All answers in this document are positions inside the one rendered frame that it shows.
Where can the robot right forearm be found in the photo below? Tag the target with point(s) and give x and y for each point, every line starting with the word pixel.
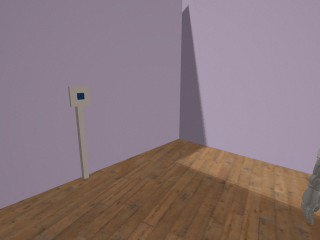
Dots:
pixel 314 179

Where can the panel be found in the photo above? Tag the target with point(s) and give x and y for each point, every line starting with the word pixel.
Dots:
pixel 78 104

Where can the button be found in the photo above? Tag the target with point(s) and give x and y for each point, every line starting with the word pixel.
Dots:
pixel 80 96

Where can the robot right hand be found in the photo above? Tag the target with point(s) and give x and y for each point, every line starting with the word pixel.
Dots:
pixel 310 203

